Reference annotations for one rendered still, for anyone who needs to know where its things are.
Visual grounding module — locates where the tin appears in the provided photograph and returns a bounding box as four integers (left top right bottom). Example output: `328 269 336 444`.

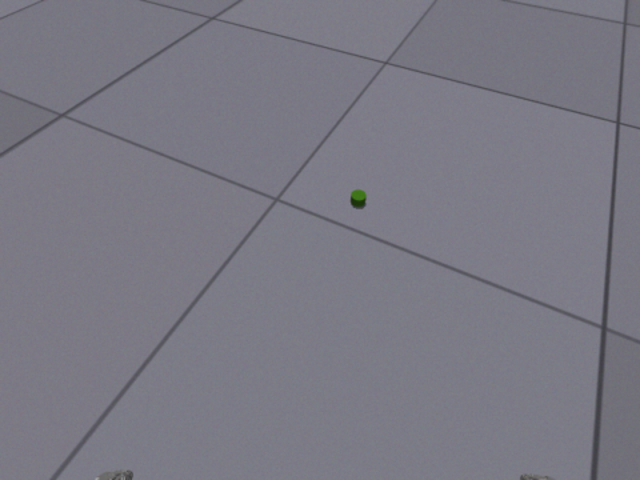
351 190 366 207

